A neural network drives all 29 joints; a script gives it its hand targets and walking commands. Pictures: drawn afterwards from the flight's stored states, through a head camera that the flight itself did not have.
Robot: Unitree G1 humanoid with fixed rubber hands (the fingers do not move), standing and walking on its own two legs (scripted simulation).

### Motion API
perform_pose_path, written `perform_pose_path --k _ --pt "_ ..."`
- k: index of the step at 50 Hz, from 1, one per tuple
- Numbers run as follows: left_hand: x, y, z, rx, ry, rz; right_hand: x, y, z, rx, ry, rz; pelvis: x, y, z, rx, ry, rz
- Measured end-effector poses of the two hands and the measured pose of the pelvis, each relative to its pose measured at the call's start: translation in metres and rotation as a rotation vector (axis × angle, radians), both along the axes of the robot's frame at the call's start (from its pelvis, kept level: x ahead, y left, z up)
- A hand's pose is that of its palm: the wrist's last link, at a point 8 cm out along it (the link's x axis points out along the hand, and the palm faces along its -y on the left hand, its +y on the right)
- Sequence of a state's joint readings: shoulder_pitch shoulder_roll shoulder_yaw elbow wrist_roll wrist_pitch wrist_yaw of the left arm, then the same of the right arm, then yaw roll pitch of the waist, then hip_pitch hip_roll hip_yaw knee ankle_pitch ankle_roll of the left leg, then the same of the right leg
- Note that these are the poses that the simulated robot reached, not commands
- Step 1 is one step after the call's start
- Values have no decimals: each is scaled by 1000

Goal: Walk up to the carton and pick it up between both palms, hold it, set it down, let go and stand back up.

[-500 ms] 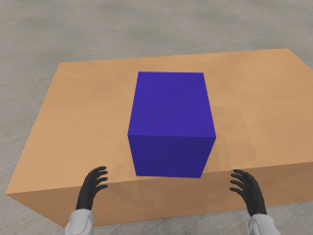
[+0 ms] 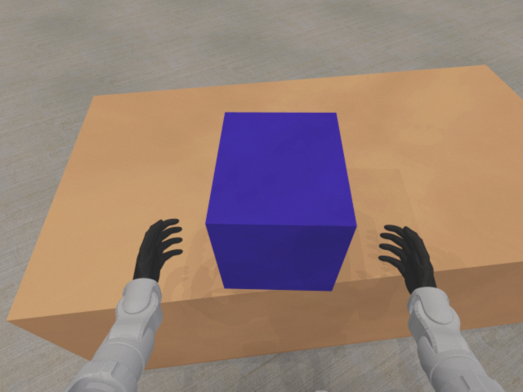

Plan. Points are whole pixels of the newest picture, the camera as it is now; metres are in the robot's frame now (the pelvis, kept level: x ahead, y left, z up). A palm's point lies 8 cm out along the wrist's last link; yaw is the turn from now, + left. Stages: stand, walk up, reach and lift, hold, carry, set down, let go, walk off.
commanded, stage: reach and lift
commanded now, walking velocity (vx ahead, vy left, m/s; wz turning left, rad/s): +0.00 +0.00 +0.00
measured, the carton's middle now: (279, 202) +0.47 -0.03 -0.05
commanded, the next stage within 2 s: none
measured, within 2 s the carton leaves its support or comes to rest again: neither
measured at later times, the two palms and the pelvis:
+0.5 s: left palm (158, 209) +0.39 +0.18 +0.05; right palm (417, 217) +0.37 -0.25 +0.04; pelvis -0.01 +0.00 +0.00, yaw +0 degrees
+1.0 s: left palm (167, 171) +0.45 +0.17 +0.08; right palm (415, 176) +0.43 -0.25 +0.07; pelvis -0.01 -0.01 -0.01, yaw +1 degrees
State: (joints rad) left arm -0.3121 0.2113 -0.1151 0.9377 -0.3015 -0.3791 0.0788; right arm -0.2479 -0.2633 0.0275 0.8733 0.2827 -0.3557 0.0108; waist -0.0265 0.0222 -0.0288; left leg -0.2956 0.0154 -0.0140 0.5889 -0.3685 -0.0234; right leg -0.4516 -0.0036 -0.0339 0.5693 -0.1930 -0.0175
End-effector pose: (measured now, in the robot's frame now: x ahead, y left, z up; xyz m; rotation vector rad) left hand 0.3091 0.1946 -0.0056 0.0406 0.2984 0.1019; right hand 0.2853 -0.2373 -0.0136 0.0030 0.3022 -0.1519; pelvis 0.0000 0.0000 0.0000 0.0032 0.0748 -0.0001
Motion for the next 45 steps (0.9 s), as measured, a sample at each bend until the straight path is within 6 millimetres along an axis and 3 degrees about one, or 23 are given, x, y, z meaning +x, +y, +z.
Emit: perform_pose_path --k 25,45 --pt "83 -13 53 -9 -19 -20 82 -8 51 -9 -30 5 -7 -1 -3 2 147 8" --pt "132 -27 79 5 -22 -24 135 -11 77 -15 -50 -4 -11 -6 -13 7 268 10"
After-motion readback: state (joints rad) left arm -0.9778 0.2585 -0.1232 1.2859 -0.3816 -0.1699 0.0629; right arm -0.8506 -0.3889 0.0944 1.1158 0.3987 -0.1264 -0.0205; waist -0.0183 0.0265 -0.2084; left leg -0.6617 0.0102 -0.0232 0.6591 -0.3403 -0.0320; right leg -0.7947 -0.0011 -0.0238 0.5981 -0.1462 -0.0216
